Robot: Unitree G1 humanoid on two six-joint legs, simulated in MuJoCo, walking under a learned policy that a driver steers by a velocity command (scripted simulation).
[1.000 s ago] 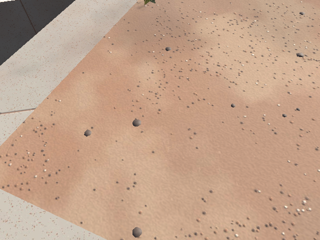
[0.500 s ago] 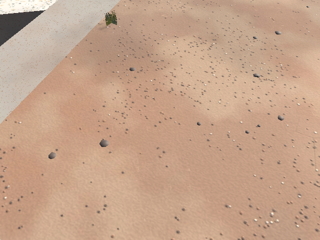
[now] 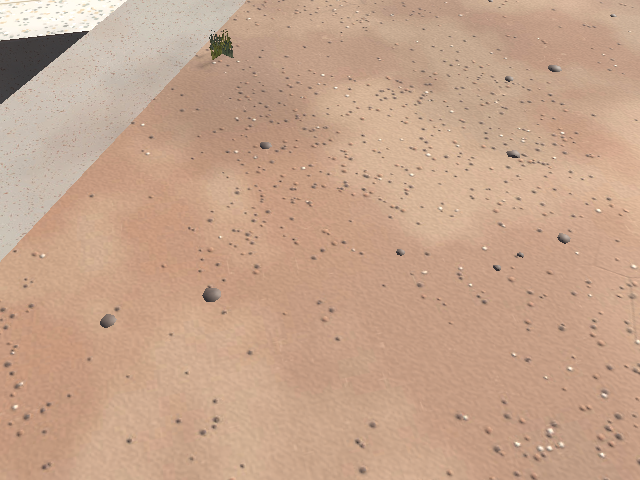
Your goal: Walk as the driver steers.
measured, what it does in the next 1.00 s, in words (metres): stands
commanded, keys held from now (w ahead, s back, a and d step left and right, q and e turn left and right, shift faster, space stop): no key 0.90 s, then w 0.10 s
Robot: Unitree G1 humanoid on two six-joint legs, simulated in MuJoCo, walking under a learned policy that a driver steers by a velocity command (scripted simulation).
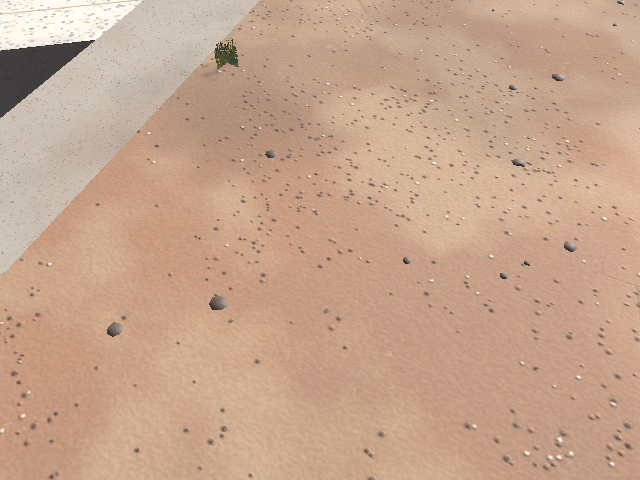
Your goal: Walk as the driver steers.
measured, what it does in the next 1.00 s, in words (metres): walks ahead: right foot, then left foot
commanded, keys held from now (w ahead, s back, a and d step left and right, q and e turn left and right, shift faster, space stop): w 1.00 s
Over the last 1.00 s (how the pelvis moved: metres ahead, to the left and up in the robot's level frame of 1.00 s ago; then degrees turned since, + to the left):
0.01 0.02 0.00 0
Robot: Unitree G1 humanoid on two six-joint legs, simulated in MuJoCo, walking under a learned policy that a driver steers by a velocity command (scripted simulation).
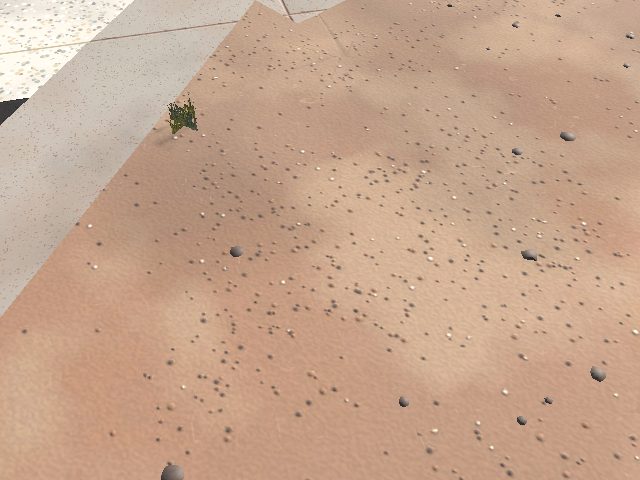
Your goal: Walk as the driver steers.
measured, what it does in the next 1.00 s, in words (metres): walks ahead, turning left: right foot, then left foot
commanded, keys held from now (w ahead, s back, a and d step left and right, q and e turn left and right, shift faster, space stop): w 0.42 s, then w+q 0.58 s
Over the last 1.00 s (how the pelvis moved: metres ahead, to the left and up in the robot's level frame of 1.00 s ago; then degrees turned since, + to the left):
0.45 -0.02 0.01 0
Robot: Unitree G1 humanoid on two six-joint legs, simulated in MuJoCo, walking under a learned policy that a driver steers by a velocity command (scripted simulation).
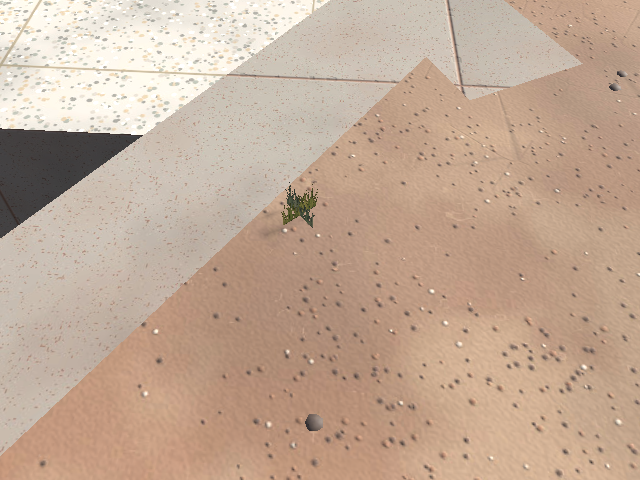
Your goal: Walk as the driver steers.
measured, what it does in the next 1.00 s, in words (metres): walks ahead: right foot, then left foot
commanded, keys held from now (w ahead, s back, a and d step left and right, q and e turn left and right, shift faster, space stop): no key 1.00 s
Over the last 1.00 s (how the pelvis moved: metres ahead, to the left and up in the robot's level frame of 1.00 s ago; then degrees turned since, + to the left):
0.57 0.02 -0.01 16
